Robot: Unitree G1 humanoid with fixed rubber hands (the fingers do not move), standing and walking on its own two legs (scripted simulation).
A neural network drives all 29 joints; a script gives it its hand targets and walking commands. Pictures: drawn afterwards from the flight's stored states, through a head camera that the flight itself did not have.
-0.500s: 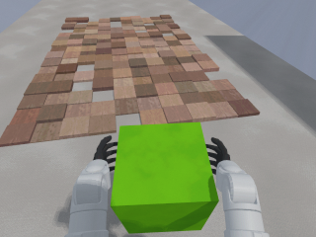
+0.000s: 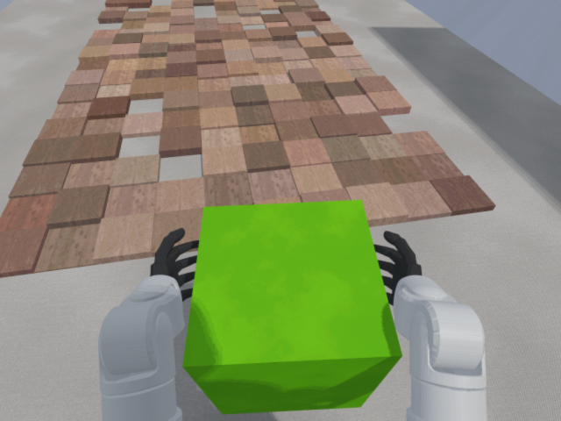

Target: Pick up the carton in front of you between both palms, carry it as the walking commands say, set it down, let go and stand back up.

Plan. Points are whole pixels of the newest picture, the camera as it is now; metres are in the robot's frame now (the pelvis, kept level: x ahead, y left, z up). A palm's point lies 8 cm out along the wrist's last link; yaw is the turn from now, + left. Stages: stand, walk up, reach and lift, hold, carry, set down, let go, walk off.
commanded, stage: carry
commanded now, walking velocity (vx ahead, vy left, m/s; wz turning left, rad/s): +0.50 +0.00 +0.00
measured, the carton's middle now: (287, 314) +0.27 +0.01 +0.02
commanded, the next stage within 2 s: none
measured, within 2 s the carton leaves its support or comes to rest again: neither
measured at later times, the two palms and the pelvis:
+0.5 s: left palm (216, 154) +0.58 +0.15 +0.07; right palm (367, 153) +0.60 -0.15 +0.07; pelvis +0.33 -0.02 +0.01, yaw +5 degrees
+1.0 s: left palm (216, 34) +1.00 +0.20 +0.15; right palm (330, 38) +0.99 -0.10 +0.15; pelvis +0.64 +0.05 +0.01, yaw +1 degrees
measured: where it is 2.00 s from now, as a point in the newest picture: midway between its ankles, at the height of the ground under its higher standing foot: (261, 202)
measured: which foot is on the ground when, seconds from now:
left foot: down 0.00-0.40, up 0.42-0.82, down 0.84-1.00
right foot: up 0.00-0.34, down 0.36-0.86, up 0.88-1.00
